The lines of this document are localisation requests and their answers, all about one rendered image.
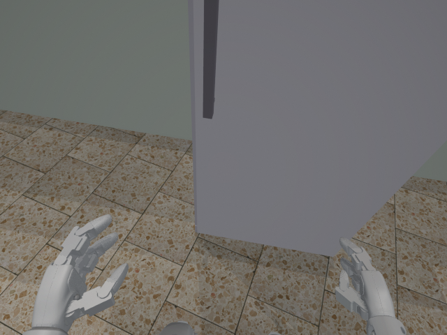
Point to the handle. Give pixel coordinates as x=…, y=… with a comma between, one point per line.
x=211, y=11

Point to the right robot hand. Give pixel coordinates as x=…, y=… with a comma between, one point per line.
x=366, y=280

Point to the left robot hand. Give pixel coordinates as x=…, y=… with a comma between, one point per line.
x=65, y=277

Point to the right robot forearm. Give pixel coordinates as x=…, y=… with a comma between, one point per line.
x=385, y=325

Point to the fridge door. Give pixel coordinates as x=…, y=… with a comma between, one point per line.
x=323, y=110

